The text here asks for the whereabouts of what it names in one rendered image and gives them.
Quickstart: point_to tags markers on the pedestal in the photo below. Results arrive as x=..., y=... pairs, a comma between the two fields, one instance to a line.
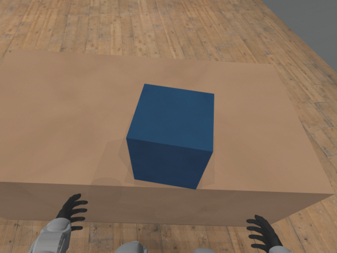
x=64, y=118

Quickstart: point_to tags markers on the carton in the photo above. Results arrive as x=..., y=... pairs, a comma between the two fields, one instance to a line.
x=170, y=139

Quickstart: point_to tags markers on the robot left thigh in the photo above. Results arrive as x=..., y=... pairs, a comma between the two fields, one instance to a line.
x=131, y=247

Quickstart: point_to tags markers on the left robot hand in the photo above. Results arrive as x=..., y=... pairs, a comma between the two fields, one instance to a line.
x=67, y=210

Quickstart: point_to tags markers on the left robot forearm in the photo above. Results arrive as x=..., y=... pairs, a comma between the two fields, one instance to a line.
x=54, y=238

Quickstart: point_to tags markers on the right robot hand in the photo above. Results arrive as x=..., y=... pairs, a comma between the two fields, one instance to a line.
x=269, y=237

